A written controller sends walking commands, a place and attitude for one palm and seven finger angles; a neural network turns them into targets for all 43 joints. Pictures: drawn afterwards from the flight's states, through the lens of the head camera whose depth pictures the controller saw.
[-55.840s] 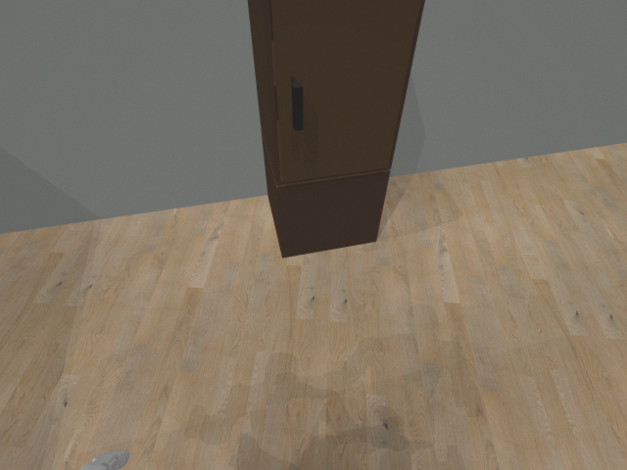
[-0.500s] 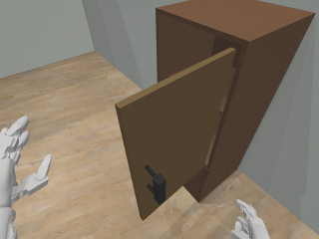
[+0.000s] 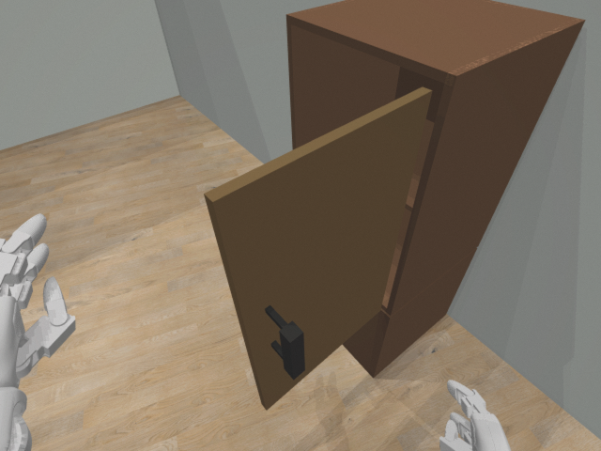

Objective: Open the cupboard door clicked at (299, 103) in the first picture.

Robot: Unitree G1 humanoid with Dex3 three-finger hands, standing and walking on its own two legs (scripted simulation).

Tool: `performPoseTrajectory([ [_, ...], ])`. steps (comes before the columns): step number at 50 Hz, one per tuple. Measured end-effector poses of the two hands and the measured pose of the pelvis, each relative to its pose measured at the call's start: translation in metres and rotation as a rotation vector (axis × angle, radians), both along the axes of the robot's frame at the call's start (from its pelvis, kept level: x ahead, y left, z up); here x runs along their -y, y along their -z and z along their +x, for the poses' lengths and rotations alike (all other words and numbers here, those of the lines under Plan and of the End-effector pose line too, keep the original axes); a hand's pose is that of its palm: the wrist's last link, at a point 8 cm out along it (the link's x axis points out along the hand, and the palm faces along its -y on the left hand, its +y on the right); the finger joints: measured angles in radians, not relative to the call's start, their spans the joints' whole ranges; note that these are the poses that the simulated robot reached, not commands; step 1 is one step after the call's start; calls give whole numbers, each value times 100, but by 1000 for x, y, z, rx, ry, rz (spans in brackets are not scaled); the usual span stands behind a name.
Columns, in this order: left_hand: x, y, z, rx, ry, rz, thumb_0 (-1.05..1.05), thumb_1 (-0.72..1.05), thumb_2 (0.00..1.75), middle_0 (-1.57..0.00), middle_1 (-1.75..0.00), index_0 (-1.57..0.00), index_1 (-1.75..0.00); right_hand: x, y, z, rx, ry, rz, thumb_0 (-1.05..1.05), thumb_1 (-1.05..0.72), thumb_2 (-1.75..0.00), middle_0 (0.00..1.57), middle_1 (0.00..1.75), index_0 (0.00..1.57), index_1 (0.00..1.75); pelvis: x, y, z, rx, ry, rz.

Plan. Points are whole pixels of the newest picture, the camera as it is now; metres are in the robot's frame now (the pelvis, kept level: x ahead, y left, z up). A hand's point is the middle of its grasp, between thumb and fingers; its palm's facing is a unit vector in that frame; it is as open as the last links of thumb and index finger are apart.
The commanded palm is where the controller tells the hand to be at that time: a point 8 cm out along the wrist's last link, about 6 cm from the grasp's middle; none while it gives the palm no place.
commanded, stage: step back with the hand held close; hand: left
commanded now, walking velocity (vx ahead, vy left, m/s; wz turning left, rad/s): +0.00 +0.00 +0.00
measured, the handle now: (283, 341) +0.30 +0.08 -0.05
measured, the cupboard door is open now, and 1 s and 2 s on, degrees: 93 93 93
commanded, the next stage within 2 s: stop stepping back and stand still in 1.52 s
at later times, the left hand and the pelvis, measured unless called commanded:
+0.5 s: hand (47, 342) +0.16 +0.28 +0.15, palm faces +0.36 -0.77 -0.52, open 7.4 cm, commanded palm +0.10 +0.31 +0.17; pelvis -0.04 +0.02 -0.01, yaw -1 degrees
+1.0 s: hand out of the picture +0.07 +0.30 +0.17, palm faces +0.51 -0.69 -0.51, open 7.4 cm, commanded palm +0.01 +0.32 +0.17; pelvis -0.12 +0.02 -0.03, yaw +3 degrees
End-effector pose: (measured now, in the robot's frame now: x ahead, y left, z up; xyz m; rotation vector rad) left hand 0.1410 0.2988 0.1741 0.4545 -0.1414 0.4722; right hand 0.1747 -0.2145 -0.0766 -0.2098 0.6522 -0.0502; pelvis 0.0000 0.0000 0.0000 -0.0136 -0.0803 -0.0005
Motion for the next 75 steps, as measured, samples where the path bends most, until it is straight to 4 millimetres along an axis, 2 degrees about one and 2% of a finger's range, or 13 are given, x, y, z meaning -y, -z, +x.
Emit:
performPoseTrajectory([
  [9,-2,-4,11,-10,22,69,2,89,90,-21,-30,-21,-31,13,0,-7,-36,36,-17,1,-90,-90,21,30,21,30,3,-1,-9,-57,6,-9],
  [14,6,7,14,-87,95,80,2,89,90,-21,-30,-21,-31,26,2,-22,-78,103,-42,1,-90,-90,21,30,21,30,-3,0,-15,-86,17,-3],
  [19,2,4,5,-91,136,123,2,88,90,-21,-30,-22,-31,31,1,-40,-106,157,-65,1,-90,-90,20,30,21,30,-8,3,-25,-92,21,2],
  [30,-22,4,-42,-1,85,151,1,89,90,-21,-30,-22,-31,12,-4,-76,-55,138,-83,1,-90,-90,20,30,20,30,-21,12,-63,-66,23,3],
  [38,-27,16,-75,67,35,119,2,88,90,-21,-30,-22,-31,-1,7,-105,-54,88,-94,1,-90,-90,21,30,21,30,-24,23,-90,-49,2,-7],
  [44,-29,6,-90,138,53,153,2,88,90,-21,-30,-22,-31,-5,13,-131,-92,64,-106,1,-90,-90,21,30,21,30,-24,25,-108,-53,-54,-19],
  [50,-33,-9,-118,134,22,249,1,88,90,-21,-30,-22,-31,-8,22,-138,-106,34,-75,1,-90,-90,21,30,21,30,-18,26,-117,-94,-51,-27],
  [55,-20,7,-126,53,14,148,1,89,90,-21,-30,-21,-31,-7,25,-141,-101,7,-41,1,-90,-90,21,30,21,30,-10,19,-141,-123,-14,-36],
  [60,0,10,-125,37,121,99,2,88,90,-21,-30,-21,-31,1,10,-153,-99,56,-40,1,-90,-90,21,30,21,30,-5,11,-152,-138,-8,-21],
  [64,-6,2,-128,47,181,151,2,88,90,-21,-30,-22,-31,9,-9,-160,-72,92,-98,1,-90,-90,21,30,21,30,-9,8,-161,-170,-3,-23],
  [67,-15,-4,-133,41,194,173,1,88,90,-21,-30,-22,-31,11,-21,-170,-69,107,-119,1,-90,-90,21,30,21,30,-13,2,-181,-158,-2,-11],
  [70,-17,-7,-149,-7,212,166,1,88,90,-21,-30,-22,-31,9,-30,-185,-36,101,-109,1,-90,-90,20,30,21,30,-17,-4,-199,-146,16,-35],
  [75,-7,-6,-193,-67,228,127,2,89,90,-21,-30,-22,-31,5,-34,-225,-14,110,-72,1,-90,-90,20,30,21,30,-16,-9,-228,-123,60,-48],
])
